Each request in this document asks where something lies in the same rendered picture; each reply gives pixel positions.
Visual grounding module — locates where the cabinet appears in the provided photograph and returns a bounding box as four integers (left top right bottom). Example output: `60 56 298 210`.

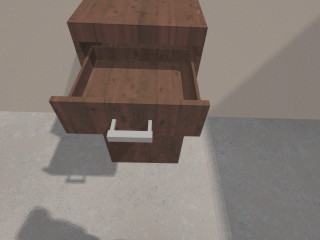
67 0 208 164

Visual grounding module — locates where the handle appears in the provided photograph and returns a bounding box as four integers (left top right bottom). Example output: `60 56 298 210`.
106 119 153 143

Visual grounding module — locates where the drawer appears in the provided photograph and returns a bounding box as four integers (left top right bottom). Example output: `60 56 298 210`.
49 45 210 137

